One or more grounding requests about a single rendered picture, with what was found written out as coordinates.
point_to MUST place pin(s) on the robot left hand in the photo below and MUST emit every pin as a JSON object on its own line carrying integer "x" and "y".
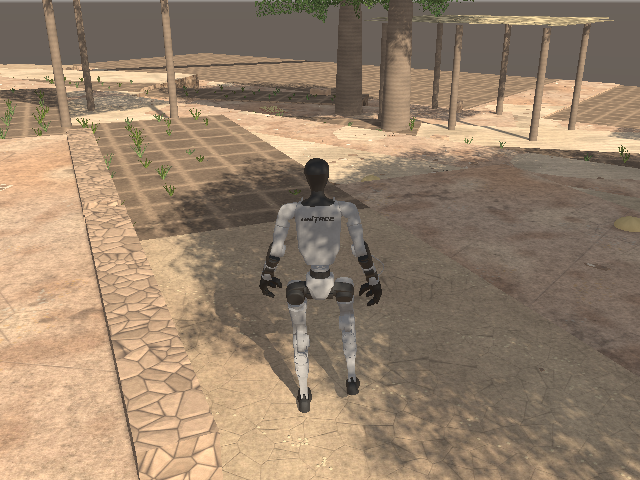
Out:
{"x": 272, "y": 283}

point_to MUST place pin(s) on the left robot forearm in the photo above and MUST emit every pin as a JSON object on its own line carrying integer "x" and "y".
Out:
{"x": 270, "y": 265}

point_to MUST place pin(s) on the robot left foot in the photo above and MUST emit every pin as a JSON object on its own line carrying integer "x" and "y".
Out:
{"x": 304, "y": 404}

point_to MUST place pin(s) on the robot right hand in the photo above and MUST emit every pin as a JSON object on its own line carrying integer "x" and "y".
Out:
{"x": 375, "y": 289}

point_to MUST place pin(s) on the humanoid robot head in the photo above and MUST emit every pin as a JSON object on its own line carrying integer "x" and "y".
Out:
{"x": 317, "y": 173}

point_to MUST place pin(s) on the robot right upper arm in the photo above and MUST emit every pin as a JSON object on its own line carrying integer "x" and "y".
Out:
{"x": 350, "y": 211}

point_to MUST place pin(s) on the right robot forearm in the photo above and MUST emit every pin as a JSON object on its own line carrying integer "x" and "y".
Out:
{"x": 368, "y": 267}

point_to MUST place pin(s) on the robot left upper arm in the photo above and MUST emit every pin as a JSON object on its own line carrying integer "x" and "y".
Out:
{"x": 286, "y": 212}

